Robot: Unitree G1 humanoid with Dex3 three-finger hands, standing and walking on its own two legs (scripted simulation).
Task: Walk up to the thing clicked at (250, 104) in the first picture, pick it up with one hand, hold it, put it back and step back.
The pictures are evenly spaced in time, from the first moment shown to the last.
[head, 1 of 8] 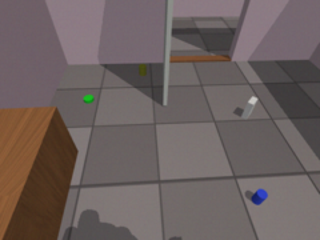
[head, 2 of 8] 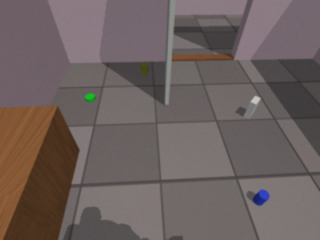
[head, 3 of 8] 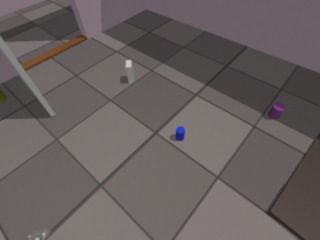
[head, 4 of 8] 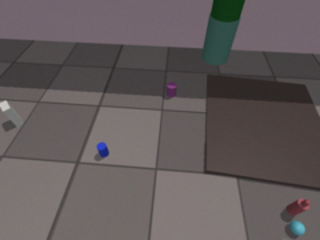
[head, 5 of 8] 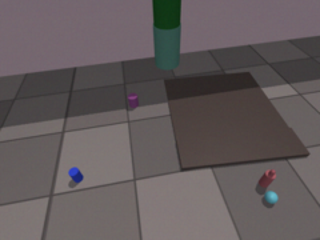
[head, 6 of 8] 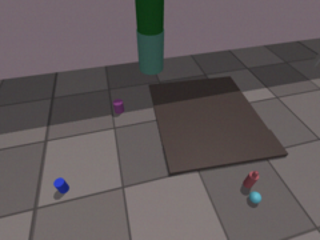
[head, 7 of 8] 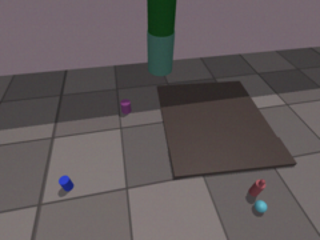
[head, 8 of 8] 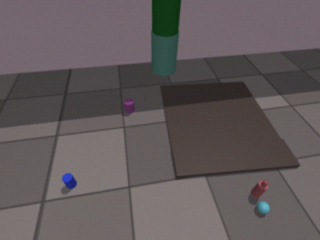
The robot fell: no
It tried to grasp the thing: no
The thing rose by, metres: 0.00
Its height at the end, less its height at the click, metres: +0.00
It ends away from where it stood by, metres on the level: 0.00
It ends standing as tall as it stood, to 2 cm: yes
